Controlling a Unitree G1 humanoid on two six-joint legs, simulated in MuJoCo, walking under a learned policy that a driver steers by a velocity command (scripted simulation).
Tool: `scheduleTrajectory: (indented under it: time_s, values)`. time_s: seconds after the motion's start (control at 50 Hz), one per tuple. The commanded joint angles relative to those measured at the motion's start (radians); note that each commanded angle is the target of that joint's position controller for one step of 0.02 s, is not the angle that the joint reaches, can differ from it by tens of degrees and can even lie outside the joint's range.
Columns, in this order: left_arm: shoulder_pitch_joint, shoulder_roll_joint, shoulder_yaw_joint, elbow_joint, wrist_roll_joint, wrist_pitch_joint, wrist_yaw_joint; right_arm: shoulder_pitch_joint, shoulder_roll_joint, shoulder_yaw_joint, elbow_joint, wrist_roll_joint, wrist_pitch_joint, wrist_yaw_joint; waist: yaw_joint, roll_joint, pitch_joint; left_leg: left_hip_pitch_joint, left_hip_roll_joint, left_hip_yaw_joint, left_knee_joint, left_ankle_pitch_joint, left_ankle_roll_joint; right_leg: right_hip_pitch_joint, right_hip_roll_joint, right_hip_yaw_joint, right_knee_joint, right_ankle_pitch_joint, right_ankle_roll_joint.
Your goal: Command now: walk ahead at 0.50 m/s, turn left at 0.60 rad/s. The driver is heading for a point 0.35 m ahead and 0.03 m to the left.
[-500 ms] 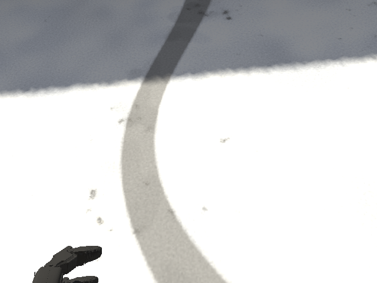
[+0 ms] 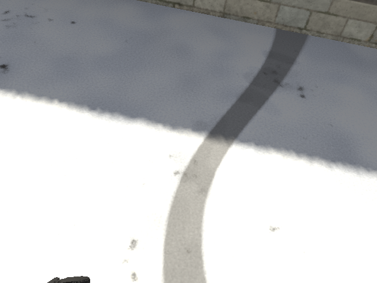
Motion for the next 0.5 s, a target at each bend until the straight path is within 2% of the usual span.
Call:
scheduleTrajectory:
  time_s: [0.02,0.04,0.06,0.08,0.1,0.14,0.16,0.2,0.22,0.24,0.28,0.3,0.32,0.34,0.36,0.38,0.4,0.42,0.44,0.46,0.48,0.5]
  values:
    - [-0.122,0.054,0.012,-0.087,0.004,-0.012,-0.013,-0.044,-0.127,-0.027,-0.084,0.001,-0.019,-0.014,0.028,0.085,-0.023,0.279,0.219,-0.431,-0.307,0.064,0.111,-0.269,-0.033,0.05,-0.196,0.059,0.005]
    - [-0.131,0.042,0.009,-0.081,0.003,-0.01,-0.013,-0.013,-0.123,-0.024,-0.07,0.0,-0.011,-0.017,0.017,0.092,-0.016,0.311,0.222,-0.41,-0.303,0.137,0.1,-0.305,-0.026,0.038,-0.235,0.065,0.008]
    - [-0.142,0.048,0.012,-0.075,-0.002,-0.009,-0.015,0.028,-0.126,-0.023,-0.061,0.002,-0.003,-0.023,0.006,0.108,-0.01,0.338,0.22,-0.402,-0.312,0.197,0.082,-0.326,-0.017,0.027,-0.295,0.091,0.01]
    - [-0.177,0.047,0.014,-0.074,-0.001,-0.013,-0.022,0.046,-0.12,-0.018,-0.05,0.001,0.003,-0.021,-0.007,0.126,-0.005,0.331,0.212,-0.377,-0.306,0.225,0.08,-0.312,0.0,0.011,-0.359,0.123,0.011]
    - [-0.223,0.041,0.014,-0.085,-0.005,-0.016,-0.022,0.06,-0.121,-0.02,-0.042,0.002,0.008,-0.029,-0.023,0.135,0.028,0.309,0.206,-0.378,-0.329,0.209,0.067,-0.327,0.001,0.0,-0.42,0.155,0.013]
    - [-0.314,0.023,0.009,-0.104,-0.007,-0.027,-0.027,0.051,-0.136,-0.022,-0.028,0.003,0.011,-0.041,-0.046,0.153,0.065,0.267,0.192,-0.361,-0.361,0.205,0.035,-0.306,0.004,-0.02,-0.541,0.261,0.004]
    - [-0.367,0.016,0.009,-0.119,-0.011,-0.033,-0.035,0.054,-0.114,-0.015,-0.013,-0.001,0.017,-0.046,-0.05,0.158,0.074,0.224,0.177,-0.343,-0.375,0.201,0.022,-0.253,0.017,-0.03,-0.598,0.309,0.01]
    - [-0.406,0.012,0.01,-0.134,-0.011,-0.037,-0.043,0.041,-0.132,-0.02,-0.001,-0.001,0.022,-0.051,-0.046,0.19,0.082,0.186,0.16,-0.336,-0.381,0.227,0.026,-0.185,0.032,-0.035,-0.651,0.322,0.029]
    - [-0.428,0.027,0.012,-0.136,-0.019,-0.043,-0.046,0.04,-0.126,-0.023,0.005,-0.003,0.025,-0.069,-0.044,0.188,0.093,0.193,0.155,-0.309,-0.344,0.365,0.013,-0.168,0.037,-0.031,-0.684,0.371,0.029]
    - [-0.451,0.018,0.009,-0.143,-0.016,-0.047,-0.049,0.033,-0.128,-0.026,0.01,-0.002,0.03,-0.079,-0.046,0.183,0.094,0.195,0.143,-0.283,-0.319,0.463,0.001,-0.145,0.054,-0.054,-0.726,0.367,0.033]
    - [-0.487,0.004,0.001,-0.159,-0.027,-0.056,-0.054,0.018,-0.139,-0.039,0.01,0.003,0.043,-0.09,-0.04,0.186,0.082,0.21,0.141,-0.274,-0.255,0.581,-0.01,-0.087,0.069,-0.061,-0.793,0.318,0.033]
    - [-0.463,0.028,0.008,-0.159,-0.028,-0.056,-0.055,0.0,-0.157,-0.045,0.006,0.006,0.041,-0.087,-0.027,0.181,0.066,0.198,0.144,-0.287,-0.254,0.603,-0.013,-0.011,0.073,-0.063,-0.838,0.321,0.036]
    - [-0.422,0.052,0.019,-0.151,-0.03,-0.056,-0.051,-0.028,-0.171,-0.054,-0.002,0.008,0.039,-0.086,-0.003,0.197,0.038,0.218,0.139,-0.294,-0.215,0.699,-0.019,0.063,0.084,-0.058,-0.864,0.307,0.031]
    - [-0.339,0.085,0.033,-0.139,-0.029,-0.055,-0.039,-0.053,-0.185,-0.062,-0.013,0.006,0.037,-0.082,0.036,0.211,0.0,0.261,0.118,-0.293,-0.124,0.857,-0.036,0.139,0.11,-0.072,-0.901,0.278,0.023]
    - [-0.225,0.115,0.042,-0.101,-0.013,-0.063,-0.033,-0.109,-0.183,-0.067,-0.038,0.006,0.027,-0.082,0.088,0.201,-0.064,0.253,0.096,-0.275,-0.027,0.963,-0.064,0.278,0.105,-0.093,-0.956,0.377,0.002]
    - [-0.024,0.138,0.047,-0.053,0.001,-0.06,-0.02,-0.193,-0.171,-0.063,-0.068,-0.006,0.018,-0.068,0.178,0.194,-0.176,0.138,0.071,-0.284,0.177,0.901,-0.085,0.55,-0.001,-0.004,-0.931,0.485,-0.062]
    - [0.141,0.179,0.031,-0.011,0.034,-0.057,-0.014,-0.207,-0.077,-0.036,-0.11,-0.04,0.009,-0.051,0.19,-0.049,-0.327,-0.09,-0.05,-0.227,0.543,0.064,-0.104,0.874,-0.218,0.164,-0.762,1.006,-0.136]
    - [0.233,0.137,0.019,0.056,0.054,-0.057,-0.03,0.108,-0.074,-0.031,-0.046,0.002,0.019,-0.043,0.094,-0.328,-0.538,-0.324,-0.16,-0.303,0.928,-0.493,-0.16,1.163,-0.498,0.555,-0.731,1.321,-0.374]
    - [0.152,0.114,0.02,0.031,0.027,-0.04,-0.028,0.15,-0.199,-0.046,0.0,0.013,0.034,-0.034,0.104,-0.213,-0.573,-0.349,-0.067,-0.315,1.037,-0.35,-0.176,1.06,-0.485,0.597,-0.812,1.019,-0.375]
    - [0.048,0.052,0.0,0.001,0.015,-0.02,-0.018,-0.006,-0.23,-0.05,-0.037,0.014,0.051,-0.03,0.117,-0.133,-0.444,-0.377,-0.009,-0.225,1.027,-0.256,-0.182,0.904,-0.398,0.452,-0.862,0.801,-0.316]
    - [-0.01,0.014,-0.024,0.007,0.014,-0.006,-0.007,-0.124,-0.213,-0.042,-0.075,-0.002,0.062,-0.031,0.095,0.008,-0.319,-0.367,0.029,-0.168,0.95,-0.178,-0.176,0.691,-0.32,0.347,-0.916,0.666,-0.269]
    - [-0.044,0.018,-0.031,0.016,0.019,-0.007,0.004,-0.202,-0.207,-0.04,-0.104,-0.013,0.064,-0.042,0.076,0.048,-0.233,-0.338,0.05,-0.147,0.866,-0.152,-0.171,0.541,-0.274,0.287,-0.952,0.656,-0.255]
